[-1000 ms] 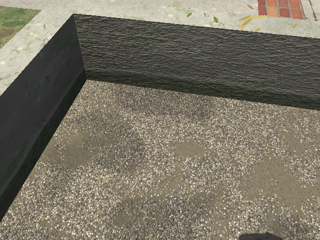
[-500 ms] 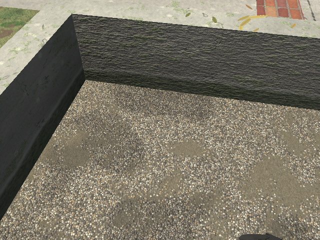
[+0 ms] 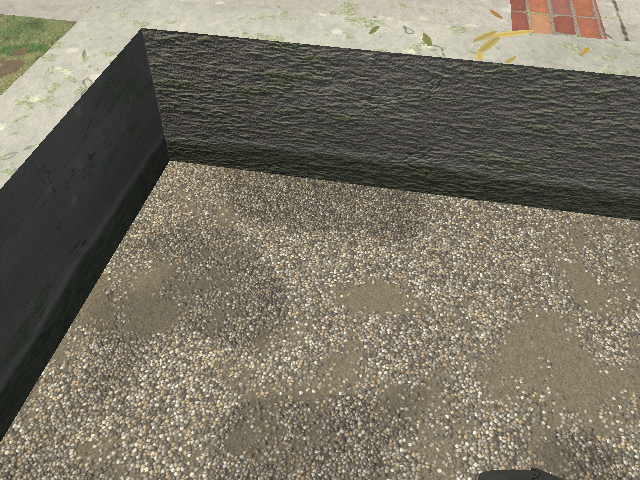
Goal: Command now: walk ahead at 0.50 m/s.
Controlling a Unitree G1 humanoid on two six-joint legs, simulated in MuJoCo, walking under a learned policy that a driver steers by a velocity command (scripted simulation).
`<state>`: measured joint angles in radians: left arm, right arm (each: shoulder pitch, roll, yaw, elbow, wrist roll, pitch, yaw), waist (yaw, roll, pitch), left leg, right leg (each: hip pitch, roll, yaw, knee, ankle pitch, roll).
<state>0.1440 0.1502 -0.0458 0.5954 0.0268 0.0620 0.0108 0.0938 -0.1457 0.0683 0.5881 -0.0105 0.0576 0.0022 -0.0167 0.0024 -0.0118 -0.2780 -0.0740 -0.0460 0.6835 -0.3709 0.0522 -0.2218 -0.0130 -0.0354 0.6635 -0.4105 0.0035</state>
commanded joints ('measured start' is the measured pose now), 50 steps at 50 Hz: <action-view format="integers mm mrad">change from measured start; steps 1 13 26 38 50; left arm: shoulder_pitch -103 -105 -50 -22 -8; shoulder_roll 73 72 54 80 94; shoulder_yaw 21 20 13 18 31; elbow -100 -100 -75 -18 10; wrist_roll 1 1 2 3 -9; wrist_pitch -11 -10 -23 -2 5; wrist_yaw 1 1 0 -9 -4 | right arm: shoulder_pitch -108 -107 -82 -16 5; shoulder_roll -52 -52 -63 -59 -71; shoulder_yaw -17 -16 -18 -15 -32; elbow -107 -107 -86 -6 30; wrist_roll -12 -12 8 -11 2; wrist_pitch -21 -22 -15 -32 -34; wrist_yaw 8 8 -11 16 13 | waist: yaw -18 -18 12 2 6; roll -10 -9 21 8 0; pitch -56 -56 -43 -47 -75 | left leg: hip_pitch -46 -47 -57 88 148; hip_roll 82 84 94 145 157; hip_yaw -56 -54 -116 -127 -106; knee -99 -98 -176 -348 -378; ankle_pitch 369 366 147 406 478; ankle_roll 20 20 25 24 31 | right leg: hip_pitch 49 46 58 141 162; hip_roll -45 -43 -19 -75 -83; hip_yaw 63 64 49 120 117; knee -62 -60 -98 -301 -342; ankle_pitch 333 329 82 309 392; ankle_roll -20 -20 -20 -13 -17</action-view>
